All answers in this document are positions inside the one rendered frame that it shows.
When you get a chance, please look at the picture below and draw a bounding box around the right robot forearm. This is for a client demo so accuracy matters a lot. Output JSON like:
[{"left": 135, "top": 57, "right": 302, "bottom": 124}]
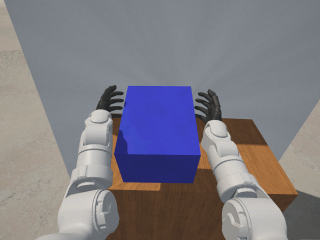
[{"left": 201, "top": 120, "right": 287, "bottom": 230}]

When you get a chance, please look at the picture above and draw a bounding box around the robot left upper arm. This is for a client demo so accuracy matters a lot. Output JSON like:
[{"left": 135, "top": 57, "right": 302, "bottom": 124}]
[{"left": 35, "top": 189, "right": 120, "bottom": 240}]

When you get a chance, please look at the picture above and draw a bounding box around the carton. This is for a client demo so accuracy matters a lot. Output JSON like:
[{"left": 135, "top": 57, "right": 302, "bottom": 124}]
[{"left": 114, "top": 86, "right": 201, "bottom": 184}]

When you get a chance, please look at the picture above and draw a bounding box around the robot left hand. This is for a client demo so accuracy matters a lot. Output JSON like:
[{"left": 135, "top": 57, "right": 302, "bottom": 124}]
[{"left": 96, "top": 85, "right": 124, "bottom": 119}]

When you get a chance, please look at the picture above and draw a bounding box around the robot right hand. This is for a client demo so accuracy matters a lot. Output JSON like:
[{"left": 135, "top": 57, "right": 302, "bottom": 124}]
[{"left": 194, "top": 89, "right": 222, "bottom": 125}]

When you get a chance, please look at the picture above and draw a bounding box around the pedestal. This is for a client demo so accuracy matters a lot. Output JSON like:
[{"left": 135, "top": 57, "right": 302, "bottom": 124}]
[{"left": 105, "top": 113, "right": 299, "bottom": 240}]

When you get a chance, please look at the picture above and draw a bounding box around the left robot forearm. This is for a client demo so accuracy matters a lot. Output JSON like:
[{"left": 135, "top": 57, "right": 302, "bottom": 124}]
[{"left": 57, "top": 109, "right": 113, "bottom": 231}]

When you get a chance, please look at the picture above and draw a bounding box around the robot right upper arm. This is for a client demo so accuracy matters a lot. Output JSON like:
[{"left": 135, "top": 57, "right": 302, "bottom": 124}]
[{"left": 222, "top": 197, "right": 288, "bottom": 240}]

